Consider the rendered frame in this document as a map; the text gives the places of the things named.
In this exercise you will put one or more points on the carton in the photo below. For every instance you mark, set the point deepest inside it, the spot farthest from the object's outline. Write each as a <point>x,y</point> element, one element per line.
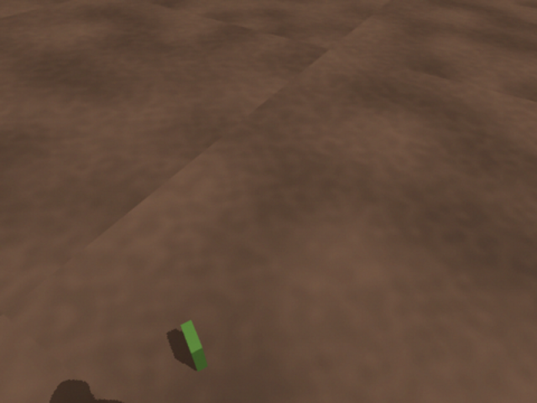
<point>194,345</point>

